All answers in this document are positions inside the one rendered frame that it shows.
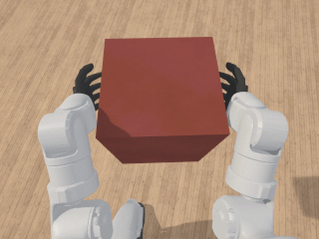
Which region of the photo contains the robot left thigh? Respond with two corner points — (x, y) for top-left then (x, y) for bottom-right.
(111, 203), (144, 239)

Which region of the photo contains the left robot shin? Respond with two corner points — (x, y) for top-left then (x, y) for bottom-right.
(126, 198), (142, 237)

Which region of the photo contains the robot right upper arm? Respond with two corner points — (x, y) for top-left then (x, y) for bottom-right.
(211, 195), (299, 239)

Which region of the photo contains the carton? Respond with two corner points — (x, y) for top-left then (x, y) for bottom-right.
(96, 37), (230, 164)

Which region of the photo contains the left robot hand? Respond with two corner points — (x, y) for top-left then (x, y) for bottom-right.
(73, 63), (102, 111)

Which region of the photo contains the robot left upper arm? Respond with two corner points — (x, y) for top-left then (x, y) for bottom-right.
(52, 199), (114, 239)

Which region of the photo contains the right robot forearm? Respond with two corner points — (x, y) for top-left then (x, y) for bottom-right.
(225, 92), (289, 229)

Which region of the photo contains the right robot hand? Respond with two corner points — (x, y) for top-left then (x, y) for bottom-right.
(219, 62), (248, 111)

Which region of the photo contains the left robot forearm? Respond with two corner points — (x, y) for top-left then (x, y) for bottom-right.
(37, 93), (100, 239)

